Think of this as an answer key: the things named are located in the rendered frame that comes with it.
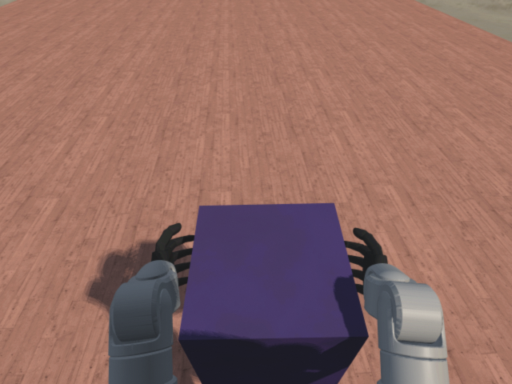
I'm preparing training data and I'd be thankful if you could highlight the right robot hand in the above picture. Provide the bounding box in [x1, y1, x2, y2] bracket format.
[344, 228, 388, 294]

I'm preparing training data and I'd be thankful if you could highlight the left robot forearm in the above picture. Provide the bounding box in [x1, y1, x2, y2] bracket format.
[108, 260, 181, 384]

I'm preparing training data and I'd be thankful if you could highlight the right robot forearm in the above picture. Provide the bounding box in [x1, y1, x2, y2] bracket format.
[363, 263, 450, 384]

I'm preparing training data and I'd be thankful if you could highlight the left robot hand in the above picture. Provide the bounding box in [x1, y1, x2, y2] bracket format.
[151, 223, 194, 286]

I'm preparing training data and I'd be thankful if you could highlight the carton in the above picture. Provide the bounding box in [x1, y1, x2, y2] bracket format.
[178, 203, 369, 384]

